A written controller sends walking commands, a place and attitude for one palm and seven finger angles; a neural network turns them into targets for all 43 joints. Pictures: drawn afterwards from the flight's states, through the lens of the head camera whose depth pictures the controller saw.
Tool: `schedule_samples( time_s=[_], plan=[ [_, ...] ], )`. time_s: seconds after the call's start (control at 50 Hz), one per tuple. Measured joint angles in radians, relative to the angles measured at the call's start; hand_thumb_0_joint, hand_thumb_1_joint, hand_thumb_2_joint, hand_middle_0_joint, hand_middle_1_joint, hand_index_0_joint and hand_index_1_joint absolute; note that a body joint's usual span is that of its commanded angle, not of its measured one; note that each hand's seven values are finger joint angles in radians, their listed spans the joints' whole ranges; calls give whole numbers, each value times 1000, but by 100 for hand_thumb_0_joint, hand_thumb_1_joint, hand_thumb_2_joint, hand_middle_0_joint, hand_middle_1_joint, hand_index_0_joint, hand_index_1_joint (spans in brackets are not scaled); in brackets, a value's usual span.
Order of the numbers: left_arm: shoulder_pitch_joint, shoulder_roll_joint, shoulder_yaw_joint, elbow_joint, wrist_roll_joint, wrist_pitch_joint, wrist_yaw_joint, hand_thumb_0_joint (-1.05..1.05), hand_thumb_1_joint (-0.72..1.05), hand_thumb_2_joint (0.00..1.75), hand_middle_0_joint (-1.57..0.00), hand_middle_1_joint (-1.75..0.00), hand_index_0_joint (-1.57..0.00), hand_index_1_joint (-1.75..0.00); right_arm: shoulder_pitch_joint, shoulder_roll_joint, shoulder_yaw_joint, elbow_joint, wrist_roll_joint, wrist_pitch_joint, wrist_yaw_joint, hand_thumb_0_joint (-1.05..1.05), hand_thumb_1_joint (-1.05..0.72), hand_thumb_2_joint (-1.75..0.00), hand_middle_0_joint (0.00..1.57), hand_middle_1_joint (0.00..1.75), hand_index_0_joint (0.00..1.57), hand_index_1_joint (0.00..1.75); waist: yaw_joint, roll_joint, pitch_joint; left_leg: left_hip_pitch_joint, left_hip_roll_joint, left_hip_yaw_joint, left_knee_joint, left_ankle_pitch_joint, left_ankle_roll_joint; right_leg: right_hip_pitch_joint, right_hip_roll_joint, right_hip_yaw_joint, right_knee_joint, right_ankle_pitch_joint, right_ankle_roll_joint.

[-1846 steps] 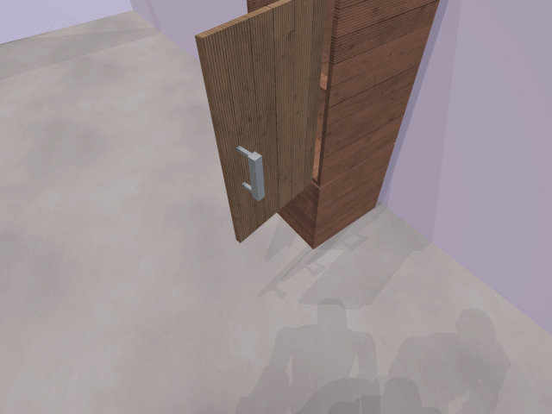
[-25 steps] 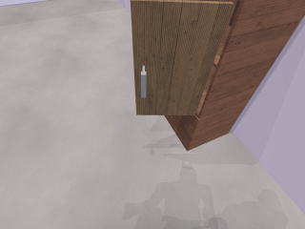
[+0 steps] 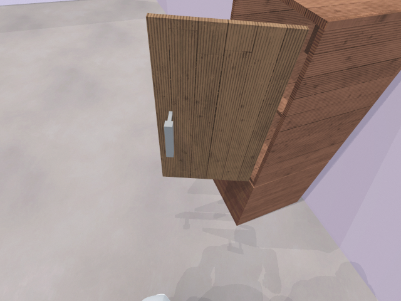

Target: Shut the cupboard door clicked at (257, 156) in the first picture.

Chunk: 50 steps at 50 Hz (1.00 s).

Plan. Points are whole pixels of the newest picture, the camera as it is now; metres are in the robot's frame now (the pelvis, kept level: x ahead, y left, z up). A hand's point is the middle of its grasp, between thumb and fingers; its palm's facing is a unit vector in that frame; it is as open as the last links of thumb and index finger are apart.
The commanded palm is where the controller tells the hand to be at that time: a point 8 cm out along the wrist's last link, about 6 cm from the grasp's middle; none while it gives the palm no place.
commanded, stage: take the last steps up to it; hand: left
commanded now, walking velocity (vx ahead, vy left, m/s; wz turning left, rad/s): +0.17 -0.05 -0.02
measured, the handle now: (170, 134) +0.56 +0.12 -0.06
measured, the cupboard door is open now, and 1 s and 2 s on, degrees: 66 66 66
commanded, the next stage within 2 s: come to a stop and stand still in 0.06 s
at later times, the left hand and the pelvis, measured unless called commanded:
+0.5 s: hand (146, 290) +0.17 +0.13 -0.16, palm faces -0.02 -0.97 -0.23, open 7.3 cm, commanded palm none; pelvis +0.10 -0.05 +0.01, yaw -1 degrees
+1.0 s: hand out of the picture +0.08 +0.21 -0.16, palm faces +0.04 -0.98 -0.22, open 7.4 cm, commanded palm none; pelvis +0.06 +0.01 +0.02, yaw -1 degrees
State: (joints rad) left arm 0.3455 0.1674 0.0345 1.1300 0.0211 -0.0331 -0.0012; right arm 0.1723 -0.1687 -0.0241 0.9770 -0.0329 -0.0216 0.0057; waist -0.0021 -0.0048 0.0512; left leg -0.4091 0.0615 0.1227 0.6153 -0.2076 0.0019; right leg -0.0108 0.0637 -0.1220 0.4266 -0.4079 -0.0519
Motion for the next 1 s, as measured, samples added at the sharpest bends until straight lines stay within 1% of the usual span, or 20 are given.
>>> schedule_samples(
  time_s=[0.02,0.06,0.1,0.14,0.18,0.24,0.32,0.36,0.4,0.46,0.52,0.58,0.64,0.68,0.72,0.76,0.8,0.88,0.94,1.0],
  plan=[
    [7,1,1,8,-4,5,0,0,92,90,-20,-30,-20,-30,-8,9,3,-1,-4,-11,-4,0,-91,-90,20,30,20,30,1,-16,4,12,-12,8,1,19,32,-25,-16,6,83,-37,1],
    [6,0,-2,11,-7,19,-1,0,91,90,-20,-30,-20,-30,-14,21,12,-9,-8,-24,-11,0,-91,-90,20,30,20,30,7,-36,14,30,-22,30,25,-27,67,-133,-32,43,364,-100,-2],
    [-8,-3,-2,6,-2,31,-3,1,91,90,-20,-30,-20,-30,-2,25,19,-13,-5,-25,-20,0,-90,-90,20,30,21,30,7,-38,15,65,-27,40,-2,-51,71,-247,-43,67,584,-96,2],
    [-34,-5,3,-11,4,36,-8,1,91,90,-20,-30,-20,-30,18,25,14,-8,0,-23,-33,-1,-91,-90,20,30,21,30,3,-30,18,105,-31,37,-60,-34,58,-337,-67,79,671,-51,14],
    [-61,-6,7,-36,6,35,-10,1,91,90,-20,-30,-20,-30,37,11,6,6,2,-21,-41,-1,-93,-90,21,30,21,30,3,-21,18,144,-34,34,-120,-16,56,-397,-95,91,652,-6,27],
    [-99,-3,9,-68,5,36,-1,1,91,90,-20,-30,-20,-30,68,-3,9,37,2,-10,-42,-1,-93,-90,21,30,21,30,-2,-9,15,188,-27,20,-174,-5,44,-420,-125,102,489,47,47],
    [-134,19,10,-93,3,38,9,1,92,90,-20,-30,-20,-30,90,2,11,78,9,20,-41,-1,-92,-90,20,30,21,30,-5,-13,17,212,-10,7,-140,-47,10,-359,-134,100,234,169,69],
    [-132,37,9,-103,5,33,12,0,92,90,-20,-30,-20,-30,98,14,7,88,15,36,-35,0,-92,-90,20,30,21,30,1,-43,8,207,-18,20,-89,-89,-10,-318,-142,126,136,242,72],
    [-144,28,6,-93,8,38,16,0,92,90,-19,-30,-19,-30,87,5,-3,89,21,53,-28,0,-91,-90,20,30,21,30,-5,-22,11,192,-5,9,-45,-130,-21,-323,-127,123,160,164,76],
    [-167,-1,-7,-93,9,44,14,0,91,90,-20,-30,-20,-30,70,-19,-20,73,22,67,-28,0,-91,-90,20,30,20,30,-25,21,28,159,-18,-37,34,-217,-24,-321,-116,106,157,164,72],
    [-198,-12,-2,-110,10,40,25,0,92,90,-20,-30,-20,-30,51,-32,-26,60,26,76,-29,0,-91,-90,20,30,20,30,-19,22,51,99,-58,-70,201,-312,-31,-319,-125,101,129,182,66],
    [-219,-10,7,-134,13,39,33,0,92,90,-20,-30,-20,-30,31,-41,-28,46,27,84,-28,0,-91,-90,20,30,20,30,-3,5,67,57,-85,-90,298,-340,-41,-316,-141,100,94,209,70],
    [-222,3,15,-149,16,45,37,0,91,90,-20,-30,-20,-30,10,-48,-29,29,28,84,-24,0,-91,-90,20,30,20,30,8,-14,65,57,-85,-97,253,-309,-49,-318,-154,97,74,229,84],
    [-214,18,19,-150,17,50,37,0,91,90,-20,-30,-20,-30,0,-48,-27,15,28,77,-22,0,-91,-90,20,30,20,30,11,-28,56,92,-78,-95,134,-245,-50,-327,-160,98,83,231,97],
    [-200,34,24,-147,12,60,36,0,91,90,-20,-30,-20,-30,0,-50,-25,2,27,61,-19,0,-91,-90,20,30,20,30,9,-35,41,155,-63,-90,-37,-114,-44,-344,-160,98,125,215,115],
    [-192,54,30,-135,4,82,36,0,91,90,-20,-30,-20,-30,0,-35,-20,-1,17,55,-20,0,-91,-90,20,30,20,30,12,-63,34,161,-77,-76,-31,-103,5,-363,-156,130,207,96,97],
    [-174,66,35,-126,4,105,37,0,91,90,-20,-30,-20,-30,6,-19,-9,-6,8,59,-24,0,-91,-90,20,30,20,30,18,-71,17,175,-76,-65,-47,-108,40,-385,-122,159,331,-9,78],
    [-151,73,34,-110,4,113,28,0,91,90,-20,-30,-20,-30,13,3,13,-8,4,54,-36,0,-90,-90,20,30,20,30,25,-61,0,192,-77,-62,-131,-57,56,-390,-75,171,499,-13,67],
    [-130,69,26,-101,1,100,26,0,91,90,-20,-30,-20,-30,8,15,22,0,9,44,-40,0,-90,-90,20,30,21,30,31,-53,1,194,-88,-51,-180,-21,66,-343,-72,160,468,-9,72],
    [-113,55,13,-85,-2,95,25,0,91,90,-20,-30,-20,-30,7,24,22,11,12,33,-43,0,-90,-90,20,30,21,30,25,-38,3,190,-98,-40,-206,0,72,-266,-77,142,350,-23,72]
  ],
)
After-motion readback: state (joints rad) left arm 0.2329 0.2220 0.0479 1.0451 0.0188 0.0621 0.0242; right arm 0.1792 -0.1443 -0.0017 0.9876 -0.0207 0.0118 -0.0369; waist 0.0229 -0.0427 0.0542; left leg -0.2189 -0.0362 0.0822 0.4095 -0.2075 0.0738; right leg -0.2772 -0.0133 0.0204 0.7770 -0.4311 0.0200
